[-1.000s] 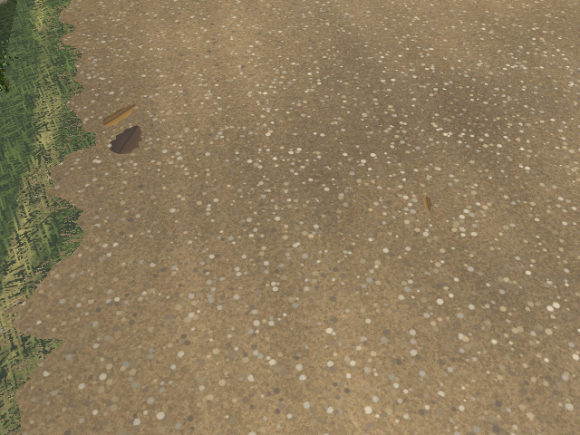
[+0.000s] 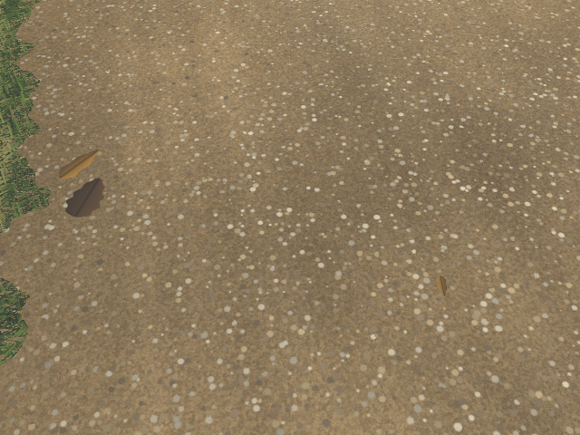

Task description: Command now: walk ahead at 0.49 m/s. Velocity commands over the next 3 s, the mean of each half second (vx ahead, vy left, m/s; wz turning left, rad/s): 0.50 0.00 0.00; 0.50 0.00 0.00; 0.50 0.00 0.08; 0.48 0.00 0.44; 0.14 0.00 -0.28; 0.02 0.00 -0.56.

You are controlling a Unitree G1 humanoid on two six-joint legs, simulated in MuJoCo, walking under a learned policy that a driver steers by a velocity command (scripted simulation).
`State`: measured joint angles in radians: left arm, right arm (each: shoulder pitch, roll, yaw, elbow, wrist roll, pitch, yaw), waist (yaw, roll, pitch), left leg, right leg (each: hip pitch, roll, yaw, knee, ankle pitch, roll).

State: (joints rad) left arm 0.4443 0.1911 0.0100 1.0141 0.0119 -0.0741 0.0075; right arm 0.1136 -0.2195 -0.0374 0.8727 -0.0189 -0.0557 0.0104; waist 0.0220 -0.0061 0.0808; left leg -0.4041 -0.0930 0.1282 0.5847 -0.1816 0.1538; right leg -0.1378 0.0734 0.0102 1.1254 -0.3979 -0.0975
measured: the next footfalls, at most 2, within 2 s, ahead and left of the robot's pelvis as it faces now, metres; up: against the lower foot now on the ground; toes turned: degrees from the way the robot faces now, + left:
right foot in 0.48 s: +0.44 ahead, -0.12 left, +0.00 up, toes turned -3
left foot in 1.04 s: +0.73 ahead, +0.06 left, +0.00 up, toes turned +5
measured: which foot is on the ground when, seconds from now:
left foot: down 0.00-0.48, up 0.50-1.00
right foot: up 0.00-0.46, down 0.48-1.00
